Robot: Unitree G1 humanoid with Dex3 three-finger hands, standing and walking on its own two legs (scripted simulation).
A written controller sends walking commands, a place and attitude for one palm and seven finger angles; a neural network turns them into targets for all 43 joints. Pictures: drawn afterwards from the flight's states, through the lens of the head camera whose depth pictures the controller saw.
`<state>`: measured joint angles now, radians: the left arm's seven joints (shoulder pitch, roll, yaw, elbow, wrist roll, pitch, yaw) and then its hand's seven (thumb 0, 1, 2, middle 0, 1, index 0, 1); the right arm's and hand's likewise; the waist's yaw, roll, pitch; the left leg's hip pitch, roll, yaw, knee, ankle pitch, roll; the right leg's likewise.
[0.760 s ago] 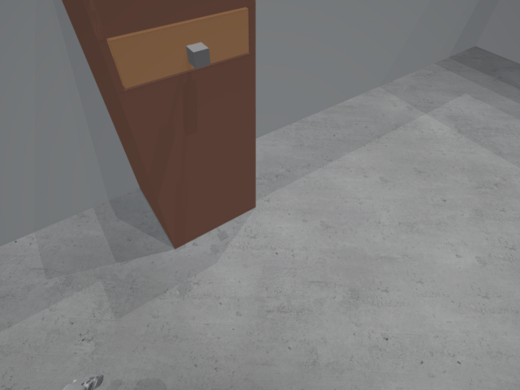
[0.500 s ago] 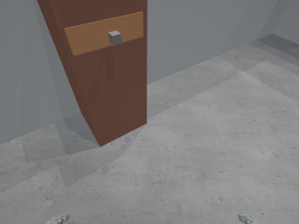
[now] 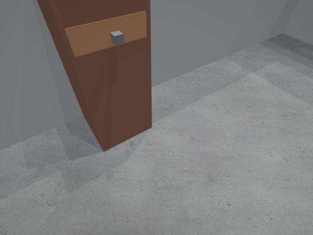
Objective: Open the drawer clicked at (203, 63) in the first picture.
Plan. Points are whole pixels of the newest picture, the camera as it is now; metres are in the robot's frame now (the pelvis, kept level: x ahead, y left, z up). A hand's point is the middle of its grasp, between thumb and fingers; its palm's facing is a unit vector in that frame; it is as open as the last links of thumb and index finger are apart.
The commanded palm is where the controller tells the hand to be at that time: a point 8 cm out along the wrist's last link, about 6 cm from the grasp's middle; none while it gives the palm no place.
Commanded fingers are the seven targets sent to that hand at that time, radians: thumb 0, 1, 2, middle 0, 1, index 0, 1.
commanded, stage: stand and wait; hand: left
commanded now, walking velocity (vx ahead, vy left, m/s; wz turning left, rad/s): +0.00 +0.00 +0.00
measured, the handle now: (115, 36) +0.91 +0.25 +0.08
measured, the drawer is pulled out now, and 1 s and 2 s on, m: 0.00 0.00 0.00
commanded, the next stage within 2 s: look at it before walking up in 0.36 s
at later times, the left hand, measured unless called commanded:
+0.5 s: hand out of the picture +0.07 +0.24 -0.16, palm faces -0.04 -0.94 -0.33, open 7.4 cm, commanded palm none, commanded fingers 0.00 0.90 0.90 -0.20 -0.30 -0.20 -0.30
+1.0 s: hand out of the picture +0.07 +0.25 -0.15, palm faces -0.03 -0.94 -0.34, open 7.4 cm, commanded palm none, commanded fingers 0.00 0.90 0.90 -0.20 -0.30 -0.20 -0.30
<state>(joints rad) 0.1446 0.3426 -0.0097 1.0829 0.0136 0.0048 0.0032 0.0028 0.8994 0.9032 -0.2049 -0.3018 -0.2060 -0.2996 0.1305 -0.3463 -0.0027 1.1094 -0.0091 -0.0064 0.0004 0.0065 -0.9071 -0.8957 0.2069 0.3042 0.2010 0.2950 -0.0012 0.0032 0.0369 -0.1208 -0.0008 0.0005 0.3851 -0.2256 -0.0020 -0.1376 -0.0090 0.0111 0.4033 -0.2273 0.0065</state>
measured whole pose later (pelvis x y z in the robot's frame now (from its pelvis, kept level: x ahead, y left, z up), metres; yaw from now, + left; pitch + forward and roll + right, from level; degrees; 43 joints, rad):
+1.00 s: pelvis +0.00 +0.00 +0.00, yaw +0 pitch -2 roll +0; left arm 0.13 0.34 -0.01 1.09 0.02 0.00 0.00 0.00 0.90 0.90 -0.20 -0.30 -0.21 -0.30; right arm 0.10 -0.34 0.00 1.11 -0.01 -0.02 0.00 0.01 -0.91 -0.90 0.21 0.30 0.20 0.30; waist 0.00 0.00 0.04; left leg -0.11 0.00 0.00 0.35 -0.20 0.00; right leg -0.13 -0.01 0.01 0.36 -0.20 0.01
